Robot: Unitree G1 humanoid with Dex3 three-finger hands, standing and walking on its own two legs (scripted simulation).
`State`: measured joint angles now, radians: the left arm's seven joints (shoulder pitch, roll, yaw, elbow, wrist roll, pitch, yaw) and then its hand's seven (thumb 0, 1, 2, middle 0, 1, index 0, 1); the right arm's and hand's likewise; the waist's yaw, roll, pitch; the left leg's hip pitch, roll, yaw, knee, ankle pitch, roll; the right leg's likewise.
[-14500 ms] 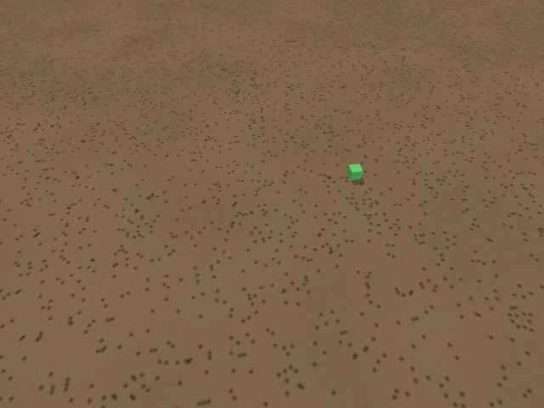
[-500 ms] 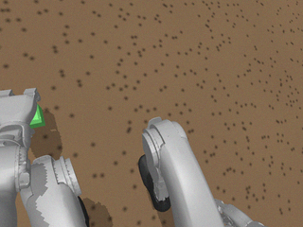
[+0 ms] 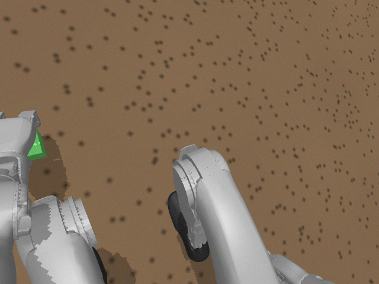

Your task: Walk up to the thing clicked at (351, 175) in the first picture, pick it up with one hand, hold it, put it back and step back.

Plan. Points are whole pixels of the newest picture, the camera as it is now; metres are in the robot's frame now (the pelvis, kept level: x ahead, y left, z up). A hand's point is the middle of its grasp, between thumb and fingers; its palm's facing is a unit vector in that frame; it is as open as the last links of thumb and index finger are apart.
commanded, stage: close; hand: left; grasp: from above
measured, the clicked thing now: (27, 146) +0.45 +0.21 -0.27
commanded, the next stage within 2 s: settle in 1.80 s
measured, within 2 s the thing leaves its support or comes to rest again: neither
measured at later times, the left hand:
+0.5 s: hand (18, 151) +0.43 +0.22 -0.23, palm faces -0.44 -0.05 -0.90, open 9.1 cm
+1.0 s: hand (17, 151) +0.43 +0.22 -0.23, palm faces -0.45 -0.07 -0.89, open 8.9 cm
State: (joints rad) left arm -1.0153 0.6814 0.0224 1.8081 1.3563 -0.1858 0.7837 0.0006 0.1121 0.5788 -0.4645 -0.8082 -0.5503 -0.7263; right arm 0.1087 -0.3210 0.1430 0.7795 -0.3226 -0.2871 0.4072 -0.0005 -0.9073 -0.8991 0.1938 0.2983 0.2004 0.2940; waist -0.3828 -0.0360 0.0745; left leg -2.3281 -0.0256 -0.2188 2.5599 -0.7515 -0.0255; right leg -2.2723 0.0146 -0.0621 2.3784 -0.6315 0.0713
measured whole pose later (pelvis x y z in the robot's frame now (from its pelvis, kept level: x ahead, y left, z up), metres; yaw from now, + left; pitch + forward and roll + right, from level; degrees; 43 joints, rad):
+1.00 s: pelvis +0.00 +0.00 +0.01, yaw -1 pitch +28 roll -13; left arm -1.01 0.74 0.02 1.78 1.32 -0.20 0.74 0.01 0.22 0.45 -0.70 -0.67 -0.68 -0.57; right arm 0.12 -0.35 0.19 0.75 -0.31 -0.29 0.39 0.00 -0.91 -0.90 0.19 0.30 0.20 0.29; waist -0.39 -0.06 0.12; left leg -2.31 -0.02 -0.23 2.54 -0.74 -0.02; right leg -2.25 0.02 -0.08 2.35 -0.62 0.07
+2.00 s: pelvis +0.00 +0.00 +0.01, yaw -1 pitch +28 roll -13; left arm -1.00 0.75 0.04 1.77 1.33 -0.21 0.75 0.03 0.27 0.48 -0.96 -0.57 -0.70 -0.45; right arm 0.12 -0.35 0.19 0.74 -0.31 -0.28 0.38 0.00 -0.91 -0.90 0.19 0.30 0.20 0.29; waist -0.40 -0.06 0.12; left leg -2.31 -0.03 -0.23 2.54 -0.74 -0.02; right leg -2.24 0.02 -0.08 2.34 -0.62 0.07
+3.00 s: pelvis +0.00 -0.01 +0.05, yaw +6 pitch +35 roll -5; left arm -0.95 0.55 -0.04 1.43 1.27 -0.18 0.41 0.11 0.31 0.35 -1.12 -0.45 -0.80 -0.35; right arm 0.18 -0.30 0.00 0.76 -0.14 -0.09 0.17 0.00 -0.91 -0.90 0.19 0.30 0.20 0.29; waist -0.24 0.04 -0.10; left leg -2.23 -0.03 -0.12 2.33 -0.70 -0.04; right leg -2.22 -0.02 0.00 2.24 -0.63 0.05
